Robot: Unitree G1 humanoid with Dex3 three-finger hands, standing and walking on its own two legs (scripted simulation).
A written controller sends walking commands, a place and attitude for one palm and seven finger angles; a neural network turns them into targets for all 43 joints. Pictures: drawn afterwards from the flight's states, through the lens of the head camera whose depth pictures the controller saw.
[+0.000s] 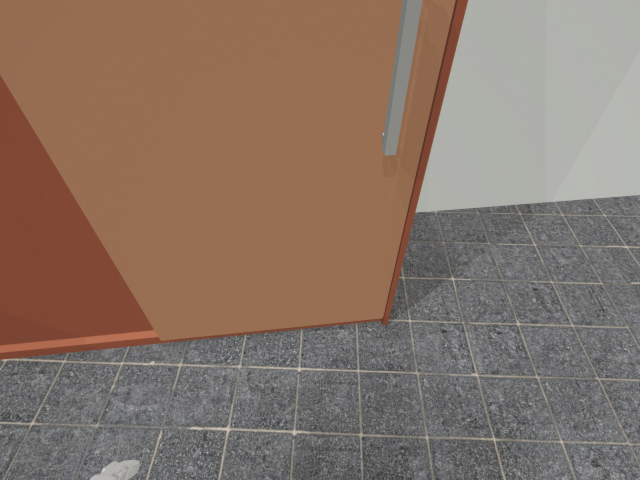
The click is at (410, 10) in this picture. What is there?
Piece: wardrobe's sliding door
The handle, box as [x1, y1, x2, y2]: [382, 0, 422, 155]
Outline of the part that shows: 422,0 403,0 402,2 385,129 382,133 382,150 384,155 395,154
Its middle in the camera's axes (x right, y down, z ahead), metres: +0.14 -0.30 +0.70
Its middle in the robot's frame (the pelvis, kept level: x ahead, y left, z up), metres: +0.75 -0.10 +0.18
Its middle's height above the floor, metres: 0.95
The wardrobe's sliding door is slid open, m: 0.00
